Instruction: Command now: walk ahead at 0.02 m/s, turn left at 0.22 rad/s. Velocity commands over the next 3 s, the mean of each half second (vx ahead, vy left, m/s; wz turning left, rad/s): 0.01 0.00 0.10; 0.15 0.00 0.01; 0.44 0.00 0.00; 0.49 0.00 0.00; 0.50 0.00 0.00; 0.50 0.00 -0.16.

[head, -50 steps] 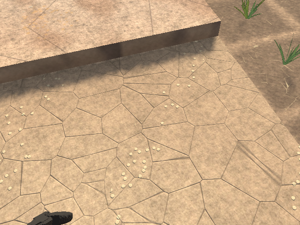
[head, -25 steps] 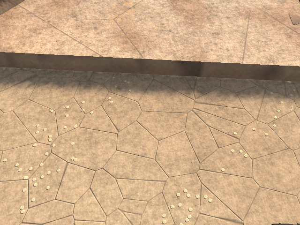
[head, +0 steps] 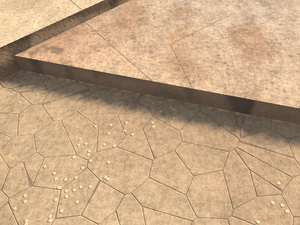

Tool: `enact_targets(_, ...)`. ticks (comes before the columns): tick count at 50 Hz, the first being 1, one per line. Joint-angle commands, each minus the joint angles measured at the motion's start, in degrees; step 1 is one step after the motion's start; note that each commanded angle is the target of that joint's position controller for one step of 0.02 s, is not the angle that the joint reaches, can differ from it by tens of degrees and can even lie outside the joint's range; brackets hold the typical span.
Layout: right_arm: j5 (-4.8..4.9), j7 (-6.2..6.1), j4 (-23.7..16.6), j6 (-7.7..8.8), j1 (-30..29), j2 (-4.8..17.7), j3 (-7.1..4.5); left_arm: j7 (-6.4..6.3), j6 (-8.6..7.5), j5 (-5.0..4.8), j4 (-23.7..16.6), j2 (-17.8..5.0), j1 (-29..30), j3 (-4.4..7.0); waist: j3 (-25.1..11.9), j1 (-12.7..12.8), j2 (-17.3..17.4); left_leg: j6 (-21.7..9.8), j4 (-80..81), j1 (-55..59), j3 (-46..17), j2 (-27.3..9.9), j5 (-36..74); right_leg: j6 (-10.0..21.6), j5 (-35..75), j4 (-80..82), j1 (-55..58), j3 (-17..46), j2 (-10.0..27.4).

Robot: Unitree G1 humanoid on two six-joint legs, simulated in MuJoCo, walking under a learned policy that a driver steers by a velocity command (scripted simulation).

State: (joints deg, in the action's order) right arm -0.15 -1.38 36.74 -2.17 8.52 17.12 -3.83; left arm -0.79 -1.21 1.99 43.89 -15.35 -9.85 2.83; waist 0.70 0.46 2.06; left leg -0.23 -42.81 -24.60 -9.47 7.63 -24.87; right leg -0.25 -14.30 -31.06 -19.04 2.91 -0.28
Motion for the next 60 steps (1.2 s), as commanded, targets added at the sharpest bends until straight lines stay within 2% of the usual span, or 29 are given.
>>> enact_targets(1,0.32,-0.40,-2.35,0.59,2.41,8.81,-3.12,-0.41,-0.87,-0.66,-4.64,-9.40,2.70,2.31,-4.76,-1.00,-9.70,3.22,-18.38,-5.27,-0.03,-2.69,-7.15,13.99,22.95,11.22,8.51,18.64,17.91)
enact_targets(2,0.09,-0.53,-1.94,0.01,2.77,7.54,-2.82,-0.49,-0.81,-1.58,-4.52,-8.72,3.35,2.08,-4.11,-1.07,-9.51,4.14,-19.32,-5.99,-0.26,-3.36,-5.42,12.75,23.55,10.52,9.25,16.21,16.62)
enact_targets(3,0.19,-0.46,-1.45,-0.35,3.13,5.37,-2.20,-0.54,-0.58,-1.77,-4.21,-7.69,3.83,1.67,-4.00,-1.53,-9.27,4.76,-17.55,-4.44,0.34,-3.97,-4.23,11.82,25.03,10.05,8.95,13.42,14.88)
enact_targets(6,0.37,0.05,-1.59,-0.18,1.03,0.77,-0.31,-0.28,0.58,-1.57,-3.38,-6.52,3.62,1.43,-5.09,-0.32,-12.73,5.59,-1.78,3.01,6.35,-6.04,-1.72,10.08,27.35,8.66,9.66,7.37,10.41)
enact_targets(8,0.95,0.27,-1.25,-0.05,0.39,1.45,-0.47,-0.20,1.12,-1.79,-2.43,-7.56,1.20,1.65,-5.92,0.88,-14.30,5.27,8.13,7.09,7.70,-6.24,2.69,10.81,27.39,7.64,11.57,8.36,10.95)
enact_targets(10,0.67,0.40,0.46,0.01,2.47,2.26,-0.70,0.00,1.03,-2.53,-1.64,-7.16,0.25,1.31,-5.17,-0.37,-12.77,3.30,22.73,14.32,8.44,-6.03,15.36,8.87,23.02,6.99,9.61,8.22,10.01)
enact_targets(11,0.03,0.20,0.19,-0.01,2.23,4.13,-0.88,0.20,0.40,-2.29,-1.08,-6.65,-1.41,1.00,-5.65,0.26,-10.50,1.72,23.50,19.16,5.16,-8.47,20.30,6.12,18.12,7.29,6.57,8.35,9.62)
enact_targets(12,-0.58,-0.31,-0.26,-0.13,2.77,7.65,-1.45,0.77,-0.51,-0.90,-1.25,-5.84,-2.05,0.57,-7.21,1.64,-3.60,-0.43,19.68,23.63,0.42,-13.87,32.60,3.23,12.71,4.36,2.88,5.28,6.99)
enact_targets(13,-0.85,0.00,1.25,-0.15,1.69,7.13,-1.43,1.04,-1.11,-0.73,-0.77,-3.71,-3.38,0.12,-7.53,3.69,5.14,-3.36,17.84,18.24,0.41,-14.09,25.00,0.32,4.04,6.05,5.29,0.57,3.10)
enact_targets(14,-0.94,0.61,0.55,0.18,0.61,3.87,-0.82,0.97,-1.13,-0.41,-0.30,-5.75,0.30,0.30,-5.20,1.04,2.66,-3.59,19.11,14.54,0.60,-12.50,17.76,-1.61,3.41,4.85,7.02,-0.24,2.55)
enact_targets(15,-1.35,0.75,1.27,0.57,0.94,2.81,-0.41,0.87,-0.96,-0.66,-0.29,-5.98,2.12,0.50,-3.74,0.58,1.57,-2.85,19.83,12.78,0.77,-11.99,14.75,-1.90,4.13,4.53,7.15,-0.47,2.44)
enact_targets(17,-1.04,0.70,1.98,1.47,1.09,3.66,-0.44,0.24,-0.18,-0.98,0.31,-5.60,2.01,0.46,-1.13,0.60,1.79,-1.77,20.04,10.65,1.33,-11.22,14.89,-1.47,6.02,4.17,7.04,-0.25,2.55)
enact_targets(21,-0.75,0.22,3.59,2.20,2.61,2.70,0.05,-0.31,0.17,-1.26,2.35,-5.03,0.95,0.50,-0.07,0.72,1.42,-1.25,19.85,9.73,1.69,-10.72,14.80,-1.40,6.54,4.39,7.73,-0.19,2.58)
enact_targets(34,-0.36,-0.08,9.33,2.88,4.52,1.80,0.50,-1.28,0.79,-1.70,9.62,-5.21,-0.34,0.90,0.05,0.54,-1.49,-1.18,19.80,11.21,3.26,-9.38,16.85,-2.11,8.36,5.36,9.11,-0.29,2.57)
enact_targets(36,0.02,-0.37,10.87,2.50,6.19,2.67,0.13,-1.45,0.99,-2.06,10.99,-4.58,-1.25,0.80,-0.18,0.01,0.12,-2.40,21.73,11.41,2.85,-8.83,1.05,-1.71,-3.45,2.85,7.43,-3.35,-0.10)
enact_targets(37,0.35,-0.50,11.10,2.28,6.80,4.42,-0.42,-1.50,0.86,-2.39,10.92,-4.50,-0.72,0.86,1.61,-0.67,2.42,-4.20,23.87,10.46,0.01,-10.30,-10.15,-1.27,-10.35,-0.52,3.97,-5.23,-1.71)
enact_targets(39,0.87,-0.54,11.58,2.68,9.26,7.08,-1.14,-1.15,-0.50,-2.90,9.35,-3.86,1.81,0.72,5.87,-2.24,8.56,-9.41,31.07,10.28,-12.17,-18.59,-23.80,-0.17,-12.62,-9.28,-4.54,-6.29,-1.82)
enact_targets(41,1.27,-0.63,11.94,3.82,8.83,7.05,-1.25,-0.22,-2.48,-3.73,8.74,-3.84,2.07,0.80,9.09,-1.65,10.03,-12.67,33.42,9.08,-18.51,-23.39,-20.98,2.38,-12.46,-13.28,-7.40,-3.00,1.63)
enact_targets(43,1.92,-0.42,11.05,4.22,4.65,5.98,-0.98,0.88,-4.02,-4.15,10.34,-3.40,-2.06,0.82,8.19,1.61,8.42,-10.66,30.68,7.98,-13.27,-21.40,-13.65,4.78,-11.19,-3.46,-0.57,-3.56,2.25)
enact_targets(44,2.14,-0.29,10.40,4.10,1.92,5.53,-0.82,1.17,-4.41,-3.95,13.09,-3.52,-7.55,1.25,6.30,4.39,6.47,-8.51,27.53,3.50,-8.11,-17.84,-9.10,4.87,-3.84,3.34,10.20,-5.12,0.55)
enact_targets(45,1.64,-0.21,9.78,4.29,0.71,3.66,-0.32,1.31,-4.43,-3.21,15.59,-4.59,-12.62,1.84,4.13,5.95,2.38,-6.17,19.70,-0.24,-2.54,-13.70,-2.60,4.33,-0.69,5.49,18.15,-2.10,1.14)
enact_targets(46,1.11,-0.16,8.32,4.80,-0.41,-0.48,0.83,1.17,-4.53,-2.85,16.80,-9.06,-18.96,2.92,1.45,7.35,-11.57,-1.78,1.18,-7.83,7.26,-6.74,0.74,8.18,-10.94,14.78,24.89,16.15,11.84)
enact_targets(47,1.95,-0.56,6.19,5.77,-1.09,0.91,0.23,2.04,-5.05,-2.20,17.02,-13.21,-22.23,3.42,1.50,7.53,-20.12,-0.77,-12.17,-17.26,6.72,-3.23,-8.50,15.61,-16.44,22.49,27.48,38.11,21.86)
enact_targets(48,2.92,-0.34,7.04,6.54,0.70,3.39,-0.36,2.03,-5.60,-1.92,15.64,-9.80,-17.05,2.17,4.50,4.58,-12.87,-1.72,-20.29,-21.06,2.75,-7.31,-6.83,16.54,-18.11,22.10,25.18,37.34,23.02)
enact_targets(49,3.07,0.30,8.19,7.22,2.02,3.48,-0.38,1.87,-5.82,-2.31,14.17,-6.99,-13.64,1.44,6.26,3.19,-9.71,-2.87,-22.02,-22.47,2.73,-9.75,-0.59,14.53,-17.00,21.79,24.25,30.45,20.21)
enact_targets(51,2.00,0.73,8.86,7.85,0.63,3.65,-0.86,1.92,-5.63,-2.55,13.16,-6.06,-11.25,0.84,6.23,2.42,-7.42,-3.47,-18.95,-23.15,4.83,-12.94,8.50,10.96,-7.19,22.68,24.26,20.80,16.70)
enact_targets(53,1.31,1.53,8.85,7.69,-0.74,2.47,-0.92,1.67,-4.97,-2.11,13.86,-3.75,-13.81,-0.08,4.39,2.86,-8.32,-2.42,-15.24,-19.97,7.20,-13.47,13.52,9.70,5.54,23.07,23.89,12.93,13.42)
enact_targets(56,1.15,1.99,7.25,7.17,-5.43,0.06,-0.20,0.67,-4.16,-1.93,14.17,-5.34,-15.80,-0.10,4.48,3.54,-6.86,-0.08,-7.02,-19.36,9.67,-12.80,18.11,10.28,16.31,23.67,22.58,7.10,11.96)
enact_targets(60,1.62,2.75,4.69,7.29,-13.46,-0.94,0.82,-0.14,-3.80,-2.09,14.17,-7.06,-17.31,0.08,6.73,5.14,-7.42,0.75,6.66,-12.21,11.99,-10.57,26.73,10.15,14.94,26.34,16.73,2.92,11.01)
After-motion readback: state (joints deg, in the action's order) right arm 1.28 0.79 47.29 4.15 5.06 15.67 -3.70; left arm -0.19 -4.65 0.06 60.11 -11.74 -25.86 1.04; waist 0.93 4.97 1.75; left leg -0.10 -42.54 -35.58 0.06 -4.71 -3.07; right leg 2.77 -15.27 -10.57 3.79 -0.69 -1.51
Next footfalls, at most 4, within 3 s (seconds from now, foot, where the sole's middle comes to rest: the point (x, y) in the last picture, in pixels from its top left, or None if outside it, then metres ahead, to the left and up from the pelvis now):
0.22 left None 0.03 0.14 -0.77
1.38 left None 0.44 0.13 -0.77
1.90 right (186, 169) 0.74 -0.11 -0.77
2.44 left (139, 123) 1.03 0.13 -0.77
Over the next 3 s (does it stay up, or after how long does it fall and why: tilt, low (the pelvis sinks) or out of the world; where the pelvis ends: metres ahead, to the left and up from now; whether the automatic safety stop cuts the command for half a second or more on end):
stays up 1.19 0.01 0.01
